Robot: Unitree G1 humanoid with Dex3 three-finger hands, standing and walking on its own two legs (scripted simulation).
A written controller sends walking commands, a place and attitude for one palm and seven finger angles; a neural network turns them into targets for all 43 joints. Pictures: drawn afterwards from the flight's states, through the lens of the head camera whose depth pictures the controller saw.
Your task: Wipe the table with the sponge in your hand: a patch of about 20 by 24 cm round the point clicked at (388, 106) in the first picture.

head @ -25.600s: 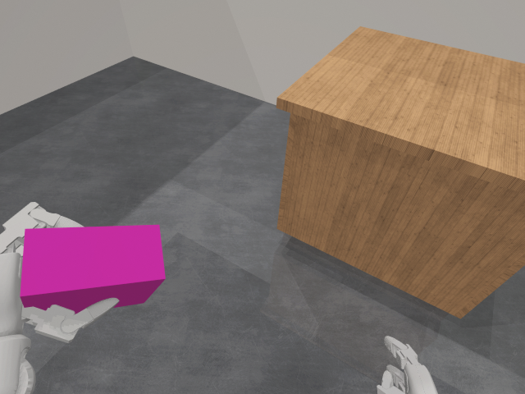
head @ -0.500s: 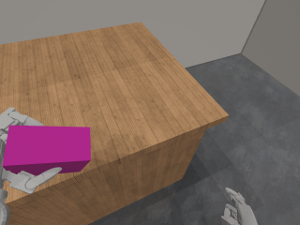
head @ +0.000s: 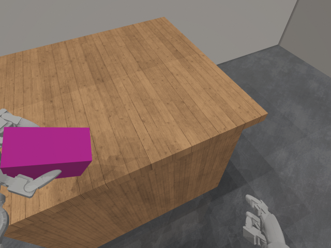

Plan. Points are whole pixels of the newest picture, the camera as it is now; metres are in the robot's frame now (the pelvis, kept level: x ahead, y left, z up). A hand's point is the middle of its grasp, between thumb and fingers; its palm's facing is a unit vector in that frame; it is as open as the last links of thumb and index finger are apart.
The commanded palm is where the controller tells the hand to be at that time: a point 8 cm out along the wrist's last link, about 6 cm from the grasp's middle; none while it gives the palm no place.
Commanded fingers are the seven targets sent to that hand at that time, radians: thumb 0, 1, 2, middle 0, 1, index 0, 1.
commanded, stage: come to a stop and stand still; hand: left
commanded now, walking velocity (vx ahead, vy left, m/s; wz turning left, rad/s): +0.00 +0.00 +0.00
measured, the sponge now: (61, 155) +0.26 +0.23 +0.14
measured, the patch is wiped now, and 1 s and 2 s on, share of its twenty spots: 0.00 0.00 0.00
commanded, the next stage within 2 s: look again from close up in 1.42 s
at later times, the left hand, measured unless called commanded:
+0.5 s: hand out of the picture +0.22 +0.33 +0.16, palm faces +0.41 -0.83 -0.37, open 10.5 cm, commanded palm +0.16 +0.36 +0.18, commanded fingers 0.00 0.10 1.30 -1.20 -1.60 -1.20 -1.60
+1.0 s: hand (11, 162) +0.23 +0.31 +0.15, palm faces +0.42 -0.82 -0.39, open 10.5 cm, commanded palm +0.17 +0.33 +0.18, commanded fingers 0.00 0.10 1.30 -1.20 -1.60 -1.20 -1.60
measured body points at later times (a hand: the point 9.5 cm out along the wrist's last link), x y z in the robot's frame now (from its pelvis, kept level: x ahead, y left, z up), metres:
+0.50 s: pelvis +0.00 +0.07 +0.00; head +0.01 +0.09 +0.45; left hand +0.19 +0.37 +0.18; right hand +0.19 -0.12 -0.07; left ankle +0.01 +0.11 -0.74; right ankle +0.05 -0.07 -0.74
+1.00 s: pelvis +0.03 +0.04 +0.00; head +0.05 +0.06 +0.45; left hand +0.20 +0.35 +0.17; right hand +0.24 -0.17 -0.06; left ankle +0.01 +0.11 -0.74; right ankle +0.05 -0.07 -0.74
